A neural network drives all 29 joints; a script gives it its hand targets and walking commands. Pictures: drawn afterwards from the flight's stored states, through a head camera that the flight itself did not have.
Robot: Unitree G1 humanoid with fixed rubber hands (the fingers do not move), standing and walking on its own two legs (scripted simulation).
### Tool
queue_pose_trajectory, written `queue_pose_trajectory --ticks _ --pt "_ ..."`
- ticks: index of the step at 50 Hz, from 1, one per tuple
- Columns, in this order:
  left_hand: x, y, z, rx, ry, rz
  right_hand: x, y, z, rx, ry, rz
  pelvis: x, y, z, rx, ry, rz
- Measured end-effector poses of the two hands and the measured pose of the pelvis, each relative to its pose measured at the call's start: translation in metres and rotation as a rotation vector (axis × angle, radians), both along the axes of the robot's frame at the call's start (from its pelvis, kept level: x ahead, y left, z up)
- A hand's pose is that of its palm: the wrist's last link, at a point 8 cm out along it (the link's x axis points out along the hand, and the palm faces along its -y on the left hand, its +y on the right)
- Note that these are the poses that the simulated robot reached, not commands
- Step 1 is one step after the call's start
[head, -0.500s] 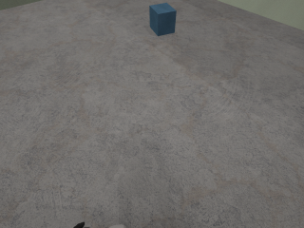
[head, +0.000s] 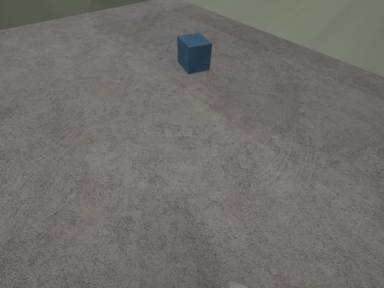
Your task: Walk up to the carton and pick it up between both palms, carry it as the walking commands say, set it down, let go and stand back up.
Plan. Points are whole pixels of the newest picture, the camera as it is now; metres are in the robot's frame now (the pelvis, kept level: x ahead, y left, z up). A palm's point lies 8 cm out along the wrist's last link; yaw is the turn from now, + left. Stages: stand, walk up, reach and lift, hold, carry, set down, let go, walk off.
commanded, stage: walk up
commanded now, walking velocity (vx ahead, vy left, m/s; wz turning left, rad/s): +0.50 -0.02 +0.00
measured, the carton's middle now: (193, 53) +2.42 -0.06 -0.63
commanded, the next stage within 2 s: none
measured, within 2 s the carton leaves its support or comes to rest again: neither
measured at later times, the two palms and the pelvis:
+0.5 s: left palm out of the picture +0.16 +0.17 -0.15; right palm (295, 212) +0.35 -0.29 -0.11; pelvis +0.22 -0.06 +0.00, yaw +2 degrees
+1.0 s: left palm (140, 141) +0.61 +0.18 -0.11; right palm (288, 212) +0.37 -0.29 -0.15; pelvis +0.47 -0.07 -0.01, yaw -1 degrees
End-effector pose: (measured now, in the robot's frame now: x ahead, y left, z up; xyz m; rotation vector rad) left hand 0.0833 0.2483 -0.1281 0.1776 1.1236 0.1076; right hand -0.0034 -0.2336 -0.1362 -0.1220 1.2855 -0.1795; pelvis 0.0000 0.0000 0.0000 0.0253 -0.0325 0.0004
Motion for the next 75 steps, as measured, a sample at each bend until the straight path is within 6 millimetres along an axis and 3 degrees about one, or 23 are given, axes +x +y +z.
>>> queue_pose_trajectory --ticks 3,6,8,10,13,17,23,27,30,32,35,42,47,50,52,54,56,61,67,71,73,75 --pt "0.06 -0.014 0.012 0.012 -0.057 -0.049 -0.011 -0.008 -0.005 0.027 0.092 -0.049 0.029 -0.011 0.001 0.007 0.002 -0.004" --pt "0.112 -0.033 0.014 0.03 -0.099 -0.082 -0.008 -0.021 -0.015 0.05 0.16 -0.087 0.063 -0.028 -0.007 0.02 0.006 -0.007" --pt "0.139 -0.047 0.011 0.039 -0.117 -0.082 0.002 -0.032 -0.023 0.059 0.197 -0.091 0.084 -0.039 -0.013 -0.001 0.005 -0.002" --pt "0.154 -0.06 0.01 0.041 -0.131 -0.073 0.023 -0.043 -0.026 0.058 0.216 -0.063 0.1 -0.047 -0.015 -0.02 0.007 0.013" --pt "0.15 -0.072 0.004 0.034 -0.089 -0.04 0.077 -0.058 -0.025 0.044 0.181 0.005 0.121 -0.055 -0.012 -0.031 0.001 0.013" --pt "0.116 -0.079 -0.006 0.006 0.063 0.043 0.17 -0.071 -0.012 0.01 0.045 0.068 0.151 -0.061 -0.004 -0.04 -0.002 0.005" --pt "0.075 -0.078 -0.015 -0.038 0.26 0.17 0.308 -0.064 0.016 -0.017 -0.133 0.178 0.202 -0.061 0.002 -0.055 0.002 0.022" --pt "0.077 -0.071 -0.023 -0.065 0.333 0.229 0.386 -0.047 0.026 -0.038 -0.212 0.234 0.243 -0.05 -0.002 -0.069 0.013 0.029" --pt "0.098 -0.061 -0.035 -0.08 0.359 0.24 0.431 -0.031 0.027 -0.054 -0.259 0.24 0.275 -0.038 -0.01 -0.052 0.021 0.022" --pt "0.125 -0.054 -0.039 -0.08 0.353 0.218 0.449 -0.022 0.027 -0.056 -0.286 0.224 0.293 -0.032 -0.012 -0.028 0.025 0.002" --pt "0.187 -0.042 -0.036 -0.062 0.282 0.165 0.451 -0.019 0.021 -0.048 -0.27 0.17 0.317 -0.025 -0.01 -0.023 0.023 -0.005" --pt "0.364 -0.029 -0.004 0.002 0.037 0.022 0.396 -0.027 0.001 0.0 -0.032 0.013 0.378 -0.029 0.001 -0.002 0.007 0.0" --pt "0.474 -0.05 0.015 0.025 -0.074 -0.063 0.367 -0.043 -0.007 0.031 0.15 -0.084 0.43 -0.049 0.0 0.01 0.009 -0.007" --pt "0.529 -0.072 0.015 0.041 -0.116 -0.094 0.37 -0.057 -0.017 0.052 0.228 -0.118 0.468 -0.067 -0.01 0.022 0.015 -0.008" --pt "0.554 -0.086 0.011 0.05 -0.137 -0.089 0.383 -0.068 -0.026 0.063 0.274 -0.107 0.489 -0.077 -0.017 -0.002 0.014 -0.003" --pt "0.563 -0.098 0.008 0.052 -0.136 -0.073 0.411 -0.079 -0.03 0.065 0.283 -0.068 0.505 -0.083 -0.018 -0.012 0.012 0.006" --pt "0.558 -0.106 0.003 0.044 -0.093 -0.052 0.452 -0.089 -0.03 0.056 0.239 -0.025 0.52 -0.087 -0.016 -0.023 0.003 0.0" --pt "0.513 -0.115 -0.009 -0.002 0.108 0.047 0.581 -0.104 -0.013 0.014 0.038 0.058 0.558 -0.094 -0.005 -0.036 -0.006 -0.01" --pt "0.479 -0.112 -0.018 -0.053 0.284 0.171 0.722 -0.092 0.016 -0.02 -0.138 0.179 0.612 -0.092 0.001 -0.057 0.003 0.011" --pt "0.488 -0.102 -0.031 -0.082 0.348 0.218 0.798 -0.075 0.024 -0.049 -0.222 0.224 0.655 -0.078 -0.007 -0.075 0.016 0.019" --pt "0.505 -0.094 -0.039 -0.089 0.359 0.218 0.824 -0.065 0.025 -0.059 -0.249 0.222 0.676 -0.07 -0.012 -0.048 0.02 0.017" --pt "0.535 -0.086 -0.042 -0.085 0.342 0.202 0.84 -0.059 0.024 -0.062 -0.266 0.206 0.693 -0.064 -0.014 -0.032 0.028 0.006"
